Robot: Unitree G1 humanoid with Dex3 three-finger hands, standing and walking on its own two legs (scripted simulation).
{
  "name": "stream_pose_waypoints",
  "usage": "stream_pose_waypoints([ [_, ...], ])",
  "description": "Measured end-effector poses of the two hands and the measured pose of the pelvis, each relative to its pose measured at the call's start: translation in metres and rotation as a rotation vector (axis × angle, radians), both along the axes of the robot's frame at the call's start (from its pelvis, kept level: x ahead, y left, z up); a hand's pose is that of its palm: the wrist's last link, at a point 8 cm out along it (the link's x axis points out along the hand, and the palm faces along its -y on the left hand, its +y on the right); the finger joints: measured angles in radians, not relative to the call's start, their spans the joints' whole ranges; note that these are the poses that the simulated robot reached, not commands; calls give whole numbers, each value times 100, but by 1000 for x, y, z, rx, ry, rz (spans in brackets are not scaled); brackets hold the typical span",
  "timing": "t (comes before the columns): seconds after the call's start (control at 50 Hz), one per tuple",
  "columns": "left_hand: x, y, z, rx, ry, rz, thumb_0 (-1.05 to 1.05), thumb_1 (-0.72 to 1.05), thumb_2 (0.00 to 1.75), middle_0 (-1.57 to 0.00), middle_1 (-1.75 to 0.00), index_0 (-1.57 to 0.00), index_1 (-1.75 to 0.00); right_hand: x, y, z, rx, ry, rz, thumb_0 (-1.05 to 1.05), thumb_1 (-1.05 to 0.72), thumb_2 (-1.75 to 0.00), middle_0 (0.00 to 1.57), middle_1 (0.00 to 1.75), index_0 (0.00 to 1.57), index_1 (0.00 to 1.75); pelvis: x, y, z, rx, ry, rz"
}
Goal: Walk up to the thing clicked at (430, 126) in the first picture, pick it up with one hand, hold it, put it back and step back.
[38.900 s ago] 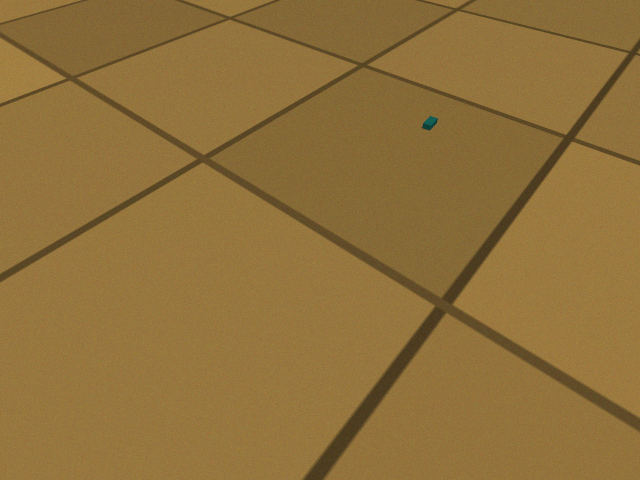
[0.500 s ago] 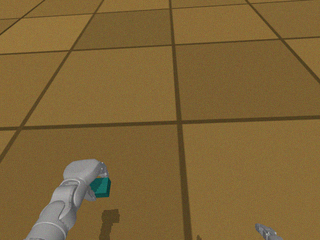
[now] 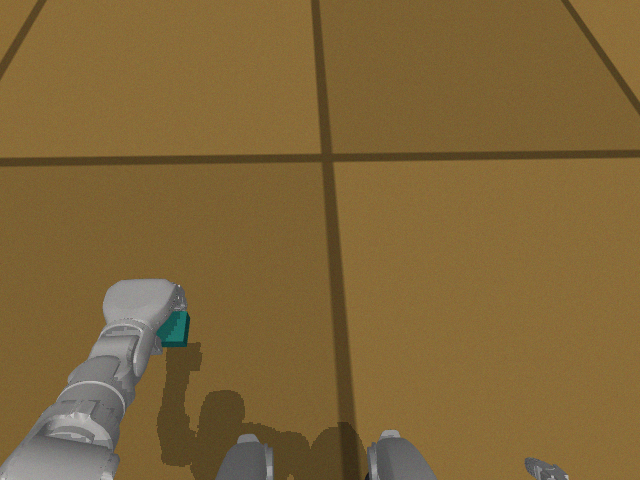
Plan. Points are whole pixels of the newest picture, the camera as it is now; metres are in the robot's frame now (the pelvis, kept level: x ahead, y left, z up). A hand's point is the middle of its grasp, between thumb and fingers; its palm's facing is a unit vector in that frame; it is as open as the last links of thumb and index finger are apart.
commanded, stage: crouch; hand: left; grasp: from above
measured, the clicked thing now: (156, 329) +0.37 +0.25 -0.14
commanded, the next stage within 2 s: lower in 1.38 s
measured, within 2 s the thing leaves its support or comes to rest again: neither
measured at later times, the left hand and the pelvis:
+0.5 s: hand (180, 347) +0.40 +0.27 -0.35, palm faces -0.45 -0.01 -0.89, open 7.4 cm; pelvis -0.04 +0.01 -0.20, yaw -2 degrees
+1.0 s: hand (190, 349) +0.43 +0.28 -0.46, palm faces -0.46 -0.03 -0.89, open 7.4 cm; pelvis -0.05 +0.00 -0.30, yaw -5 degrees
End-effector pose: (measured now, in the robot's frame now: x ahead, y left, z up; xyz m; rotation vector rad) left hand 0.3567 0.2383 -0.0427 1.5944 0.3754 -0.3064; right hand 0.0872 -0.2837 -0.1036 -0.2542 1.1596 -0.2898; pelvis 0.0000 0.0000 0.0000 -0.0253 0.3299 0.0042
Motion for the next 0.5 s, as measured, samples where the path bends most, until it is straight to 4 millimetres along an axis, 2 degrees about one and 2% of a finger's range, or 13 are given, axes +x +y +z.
stream_pose_waypoints([
  [0.14, 21, 5, -75, -6, -8, 20, -1, 42, 3, -97, -14, -101, -10, -55, 4, -65, -29, 120, -45, 1, -90, -89, 20, 29, 20, 30, -15, 7, -63, -20, 136, -3],
  [0.24, 32, 11, -124, -6, -7, 32, -1, 41, 6, -96, -16, -100, -12, -82, 15, -110, -18, 180, -63, 1, -89, -89, 20, 29, 20, 30, -25, 11, -105, -29, 200, -7],
  [0.36, 42, 22, -182, -7, 27, 48, -1, 41, 8, -94, -18, -98, -14, -93, 27, -159, 7, 205, -42, 1, -89, -89, 20, 29, 20, 30, -34, 13, -152, -40, 261, -7],
  [0.5, 52, 31, -245, -33, 35, 51, -1, 41, 7, -94, -20, -97, -17, -87, 26, -206, 13, 218, 29, 1, -89, -89, 20, 29, 20, 30, -39, 10, -202, -55, 306, -5],
])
